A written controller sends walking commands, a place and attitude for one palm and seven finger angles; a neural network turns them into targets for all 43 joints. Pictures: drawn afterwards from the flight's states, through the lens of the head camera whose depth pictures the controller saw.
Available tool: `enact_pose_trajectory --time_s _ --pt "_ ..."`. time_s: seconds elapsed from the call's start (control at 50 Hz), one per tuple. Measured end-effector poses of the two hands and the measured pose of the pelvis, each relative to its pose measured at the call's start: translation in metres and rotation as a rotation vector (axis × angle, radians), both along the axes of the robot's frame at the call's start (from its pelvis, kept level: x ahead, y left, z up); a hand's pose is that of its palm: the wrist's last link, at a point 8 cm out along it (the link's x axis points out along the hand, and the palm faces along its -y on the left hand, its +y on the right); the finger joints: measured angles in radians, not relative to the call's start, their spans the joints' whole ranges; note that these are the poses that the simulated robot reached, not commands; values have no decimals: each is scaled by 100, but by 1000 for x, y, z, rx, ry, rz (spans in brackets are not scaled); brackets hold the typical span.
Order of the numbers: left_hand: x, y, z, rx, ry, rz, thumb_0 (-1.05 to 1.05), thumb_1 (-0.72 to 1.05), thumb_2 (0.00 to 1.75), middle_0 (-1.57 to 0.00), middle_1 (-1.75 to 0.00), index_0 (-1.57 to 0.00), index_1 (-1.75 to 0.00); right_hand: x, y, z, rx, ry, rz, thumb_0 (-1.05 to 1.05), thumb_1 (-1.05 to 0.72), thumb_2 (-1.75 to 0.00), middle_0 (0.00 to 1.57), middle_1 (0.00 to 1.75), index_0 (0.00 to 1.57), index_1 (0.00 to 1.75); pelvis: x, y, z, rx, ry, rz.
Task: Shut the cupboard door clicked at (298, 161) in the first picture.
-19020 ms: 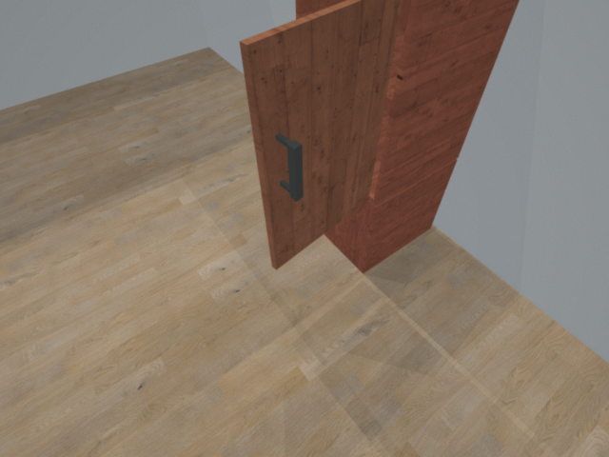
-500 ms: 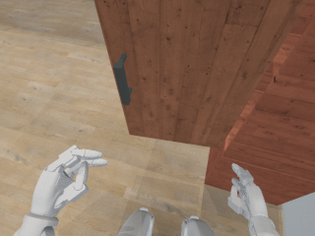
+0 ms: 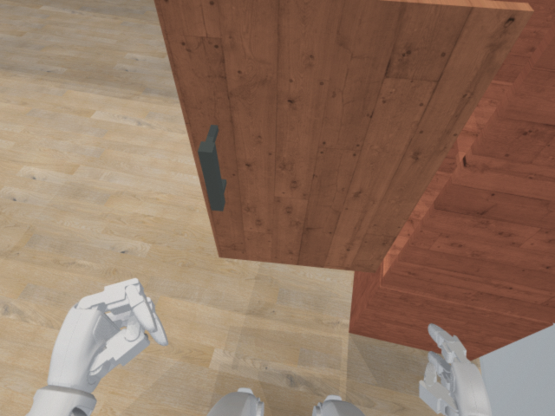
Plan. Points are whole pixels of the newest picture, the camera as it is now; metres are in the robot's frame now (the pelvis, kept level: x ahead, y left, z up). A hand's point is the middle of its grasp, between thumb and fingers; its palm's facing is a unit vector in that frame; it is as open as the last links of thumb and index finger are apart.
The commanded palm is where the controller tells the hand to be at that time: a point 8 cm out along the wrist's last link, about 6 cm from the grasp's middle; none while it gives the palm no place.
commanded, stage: raise the hand and make a fist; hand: left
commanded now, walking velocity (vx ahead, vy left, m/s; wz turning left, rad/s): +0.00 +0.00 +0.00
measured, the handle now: (215, 170) +0.45 +0.14 +0.08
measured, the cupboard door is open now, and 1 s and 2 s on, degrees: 97 97 97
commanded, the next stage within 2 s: bring the fist close to the handle in 0.74 s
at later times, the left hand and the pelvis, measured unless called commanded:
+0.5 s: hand (126, 316) +0.22 +0.20 +0.08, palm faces -0.02 -1.00 -0.03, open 3.1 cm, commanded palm +0.20 +0.25 +0.09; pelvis +0.00 +0.01 +0.02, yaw +1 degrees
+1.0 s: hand (145, 306) +0.23 +0.18 +0.09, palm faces +0.00 -1.00 -0.04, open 3.1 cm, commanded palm +0.22 +0.23 +0.09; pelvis +0.01 +0.00 +0.02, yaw +1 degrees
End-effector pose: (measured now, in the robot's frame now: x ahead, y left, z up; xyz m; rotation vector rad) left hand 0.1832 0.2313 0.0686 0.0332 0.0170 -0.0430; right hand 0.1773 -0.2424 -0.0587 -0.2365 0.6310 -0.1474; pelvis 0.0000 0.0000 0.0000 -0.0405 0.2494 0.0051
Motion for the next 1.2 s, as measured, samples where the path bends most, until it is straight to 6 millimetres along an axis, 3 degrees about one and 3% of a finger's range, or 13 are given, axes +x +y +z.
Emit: enact_pose_trajectory --time_s 0.08,0.18,0.26,0.38,0.44,0.56,0.72,0.86,0.94,1.04,1.2 --pt "0 14 20 8 -62 71 2 90 90 -118 -137 -118 -137 6 17 10 37 -31 32 1 -91 -90 19 30 20 30 0 3 6 -4 -20 6" --pt "-1 13 1 -12 46 31 1 90 90 -124 -144 -125 -145 6 32 16 53 -42 78 1 -90 -90 20 30 20 30 -4 7 11 -10 -36 16" --pt "1 10 -4 -15 84 -3 2 90 90 -127 -147 -128 -148 0 32 19 37 -29 84 1 -90 -90 20 30 20 30 -6 7 13 -12 -48 17" --pt "11 24 29 24 -62 48 2 90 90 -129 -149 -130 -150 -12 27 18 27 3 73 1 -90 -90 20 30 20 30 -3 8 17 -13 -60 18" --pt "16 27 29 22 -46 50 2 90 90 -129 -149 -130 -150 -16 23 15 34 19 60 1 -90 -90 20 30 20 30 -2 9 19 -11 -58 17" --pt "16 15 1 -18 106 0 2 90 90 -129 -150 -130 -150 -21 15 16 24 28 27 1 -90 -90 20 30 20 30 1 9 21 -4 -51 10" --pt "19 18 27 29 -57 58 2 90 90 -130 -150 -130 -150 -14 10 14 13 27 44 1 -90 -90 20 30 20 30 3 4 18 -2 -46 13" --pt "19 9 7 4 76 19 1 90 90 -130 -150 -130 -150 -5 12 13 44 10 38 1 -90 -90 20 30 20 30 5 2 19 1 -41 13" --pt "18 2 12 5 50 24 2 90 90 -130 -150 -130 -150 -1 11 15 36 -2 46 1 -90 -90 20 30 20 30 6 -1 19 3 -44 16" --pt "34 -4 26 12 -72 38 2 90 90 -130 -150 -130 -150 1 9 10 31 6 66 1 -90 -90 20 30 20 30 4 -4 16 3 -38 22" --pt "60 -24 7 -5 54 -22 2 90 90 -130 -150 -130 -150 -9 1 5 48 52 23 1 -90 -90 20 30 20 30 6 -8 18 12 -34 11"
